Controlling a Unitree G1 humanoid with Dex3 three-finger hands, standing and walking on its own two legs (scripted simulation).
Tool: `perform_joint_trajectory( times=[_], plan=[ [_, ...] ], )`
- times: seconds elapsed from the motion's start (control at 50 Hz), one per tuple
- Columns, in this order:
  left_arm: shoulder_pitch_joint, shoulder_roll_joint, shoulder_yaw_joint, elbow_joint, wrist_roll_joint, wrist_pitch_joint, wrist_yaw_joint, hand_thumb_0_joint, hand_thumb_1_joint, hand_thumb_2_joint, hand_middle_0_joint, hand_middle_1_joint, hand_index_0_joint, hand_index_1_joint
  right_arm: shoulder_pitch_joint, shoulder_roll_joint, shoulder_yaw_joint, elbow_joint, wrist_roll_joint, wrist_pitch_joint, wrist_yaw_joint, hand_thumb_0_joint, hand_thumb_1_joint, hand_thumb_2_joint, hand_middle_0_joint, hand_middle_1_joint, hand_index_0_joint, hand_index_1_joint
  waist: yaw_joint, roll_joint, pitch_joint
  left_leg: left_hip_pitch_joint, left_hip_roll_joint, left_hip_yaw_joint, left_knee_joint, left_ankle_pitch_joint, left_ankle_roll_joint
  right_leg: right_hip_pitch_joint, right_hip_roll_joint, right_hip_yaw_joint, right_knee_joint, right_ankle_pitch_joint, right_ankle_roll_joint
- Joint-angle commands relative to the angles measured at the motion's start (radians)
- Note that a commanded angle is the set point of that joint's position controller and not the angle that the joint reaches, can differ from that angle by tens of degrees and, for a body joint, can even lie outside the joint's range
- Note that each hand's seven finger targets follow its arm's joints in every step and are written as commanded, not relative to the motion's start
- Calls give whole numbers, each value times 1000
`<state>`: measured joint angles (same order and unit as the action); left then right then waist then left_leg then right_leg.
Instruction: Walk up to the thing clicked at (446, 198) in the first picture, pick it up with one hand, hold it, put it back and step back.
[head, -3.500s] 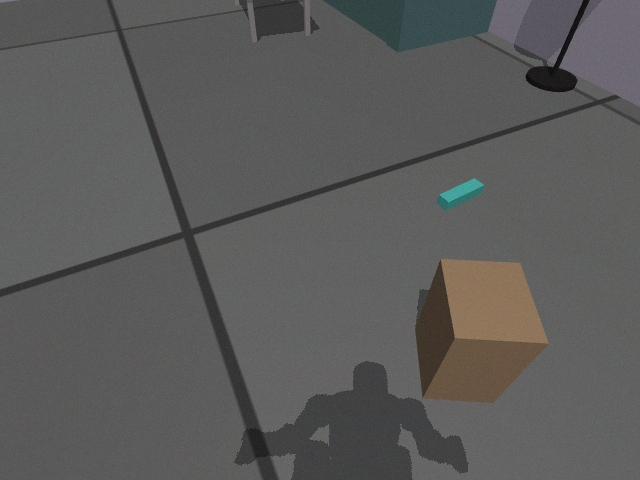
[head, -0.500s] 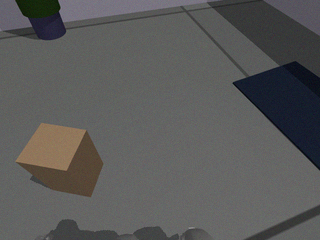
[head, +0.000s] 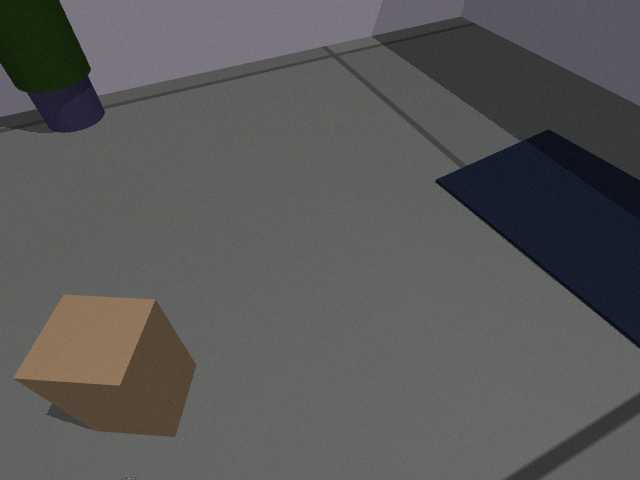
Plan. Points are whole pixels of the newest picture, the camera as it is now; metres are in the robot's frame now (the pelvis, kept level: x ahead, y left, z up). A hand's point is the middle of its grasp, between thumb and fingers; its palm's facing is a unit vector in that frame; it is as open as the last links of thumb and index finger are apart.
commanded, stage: walk up
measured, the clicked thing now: out of the picture +0.68 +1.42 -0.73
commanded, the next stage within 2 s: stand in 0.50 s
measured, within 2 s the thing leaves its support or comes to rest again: neither
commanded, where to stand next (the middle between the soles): +0.08 +0.00 m, yaw +0 degrees
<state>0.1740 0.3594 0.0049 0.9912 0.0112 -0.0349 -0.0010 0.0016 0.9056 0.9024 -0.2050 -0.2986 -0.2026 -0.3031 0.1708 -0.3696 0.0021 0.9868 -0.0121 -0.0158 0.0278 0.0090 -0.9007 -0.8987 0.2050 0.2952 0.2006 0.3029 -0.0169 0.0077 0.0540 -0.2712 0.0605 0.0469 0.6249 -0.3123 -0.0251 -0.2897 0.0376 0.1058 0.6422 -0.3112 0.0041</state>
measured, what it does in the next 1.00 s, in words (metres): stands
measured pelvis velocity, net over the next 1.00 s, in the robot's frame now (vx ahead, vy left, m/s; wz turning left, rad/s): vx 0.01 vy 0.01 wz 0.00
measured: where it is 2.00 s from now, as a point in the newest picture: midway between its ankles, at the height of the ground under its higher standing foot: outside the picture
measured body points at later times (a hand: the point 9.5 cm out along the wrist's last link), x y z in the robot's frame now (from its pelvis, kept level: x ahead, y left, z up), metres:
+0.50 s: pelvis +0.01 +0.01 +0.01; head +0.03 +0.00 +0.46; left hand +0.12 +0.31 -0.11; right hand +0.09 -0.30 -0.12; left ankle +0.02 +0.14 -0.72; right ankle +0.02 -0.13 -0.72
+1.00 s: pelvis +0.01 +0.01 +0.02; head +0.02 +0.01 +0.47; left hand +0.09 +0.31 -0.11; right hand +0.09 -0.29 -0.11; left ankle +0.02 +0.14 -0.72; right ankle +0.02 -0.13 -0.72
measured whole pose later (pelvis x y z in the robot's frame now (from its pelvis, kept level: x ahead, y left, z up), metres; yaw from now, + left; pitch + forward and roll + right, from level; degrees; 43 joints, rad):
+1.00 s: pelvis +0.01 +0.01 +0.02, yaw +0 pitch -2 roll +0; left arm 0.09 0.34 0.01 1.14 0.01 -0.02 0.00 0.00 0.91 0.90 -0.20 -0.30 -0.20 -0.30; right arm 0.08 -0.35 -0.02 1.14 -0.02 -0.01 0.02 0.01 -0.90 -0.90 0.20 0.30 0.20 0.30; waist -0.02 0.00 0.05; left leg -0.13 0.04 0.06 0.35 -0.18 -0.02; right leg -0.13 0.01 0.11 0.34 -0.17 0.03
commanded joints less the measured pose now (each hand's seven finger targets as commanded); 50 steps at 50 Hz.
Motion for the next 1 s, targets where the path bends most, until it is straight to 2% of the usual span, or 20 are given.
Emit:
perform_joint_trajectory(
  times=[0.0,0.08,0.18,0.32,0.4,0.46,0.48,0.52,0.58,0.64,0.7,0.74,0.86,0.88,0.92,0.98],
  plan=[
    [-53,230,50,-36,-8,-24,16,0,900,900,-200,-300,-200,-300,-69,-226,-57,-38,10,-26,-18,0,-900,-900,200,300,200,300,9,-31,-61,56,80,-102,-171,10,85,0,-85,122,-169,159,-66],
    [-84,220,44,-10,-13,-18,17,0,900,900,-200,-300,-200,-300,-87,-227,-57,-4,10,-24,-22,0,-900,-900,200,300,200,300,6,-14,-76,75,89,-93,-215,59,75,40,-82,104,-157,236,-56],
    [-92,216,39,20,-15,-13,19,0,900,900,-200,-300,-200,-300,-110,-226,-60,25,10,-21,-24,0,-900,-900,200,300,200,300,6,-2,-107,136,98,-68,-225,126,77,65,-88,93,-167,307,-46],
    [-115,217,34,46,-11,-7,19,0,900,900,-200,-300,-200,-300,-150,-222,-67,48,12,-9,-21,0,-900,-900,200,300,200,300,3,-11,-77,164,93,-45,-249,64,72,40,-94,110,-216,285,-44],
    [-123,217,35,55,-7,-4,20,0,900,900,-200,-300,-200,-300,-158,-223,-73,57,11,-7,-20,0,-900,-900,200,300,200,300,-2,-11,-86,189,99,-35,-261,76,72,44,-89,96,-216,311,-40],
    [-123,218,35,54,-7,-5,21,0,900,900,-200,-300,-200,-300,-158,-219,-72,61,10,-5,-20,0,-900,-900,200,300,200,300,-4,-17,-91,207,95,-24,-259,94,70,43,-95,112,-227,327,-41],
    [-140,212,34,65,-6,-6,16,0,900,900,-200,-300,-200,-300,-156,-204,-62,64,7,-5,-23,0,-900,-900,200,300,200,300,-8,-16,-107,181,89,-63,-275,194,57,100,-122,95,-251,389,-27],
    [-123,210,34,72,-8,-3,15,0,900,900,-200,-300,-200,-300,-170,-213,-63,70,7,-6,-26,0,-900,-900,200,300,200,300,3,-13,-112,227,90,-56,-278,216,53,92,-122,98,-272,384,-21],
    [-130,205,35,78,-8,0,15,0,900,900,-200,-300,-200,-300,-158,-215,-63,81,7,-10,-29,0,-900,-900,200,300,200,300,2,-14,-141,254,95,-58,-285,308,48,131,-125,76,-277,450,-20],
    [-140,202,37,82,-8,2,16,0,900,900,-200,-300,-200,-300,-149,-209,-60,89,5,-12,-30,0,-900,-900,200,300,200,300,0,-3,-124,241,93,-58,-312,290,42,143,-128,71,-295,418,-15],
    [-145,201,37,88,-5,2,15,0,900,900,-200,-300,-200,-300,-156,-202,-60,91,3,-9,-29,0,-900,-900,200,300,200,300,1,-16,-101,218,92,-68,-330,205,44,137,-127,68,-320,342,-13],
    [-136,203,39,89,-2,2,14,0,900,900,-200,-300,-200,-300,-157,-206,-63,91,4,-9,-28,0,-900,-900,200,300,200,300,1,-17,-103,240,89,-67,-330,202,43,118,-130,68,-330,340,-15],
    [-142,199,37,87,-2,0,13,0,900,900,-200,-300,-200,-300,-151,-197,-64,90,1,-7,-25,0,-900,-900,200,300,200,300,-1,-20,-67,210,82,-75,-345,109,41,87,-130,70,-363,235,-15],
    [-137,201,37,88,-2,-2,13,0,900,900,-200,-300,-200,-300,-145,-197,-64,92,1,-7,-24,0,-900,-900,200,300,200,300,-2,-16,-72,217,81,-78,-343,111,42,87,-132,71,-367,233,-14],
    [-135,203,37,84,-1,-6,13,0,900,900,-200,-300,-200,-300,-140,-196,-66,91,1,-9,-23,0,-900,-900,200,300,200,300,-5,-23,-105,240,85,-76,-327,176,45,106,-139,69,-357,301,-16],
    [-136,205,37,82,-3,-3,14,0,900,900,-200,-300,-200,-300,-138,-195,-65,91,1,-9,-24,0,-900,-900,200,300,200,300,-5,-9,-84,220,84,-80,-334,157,42,103,-137,65,-356,276,-16]
  ],
)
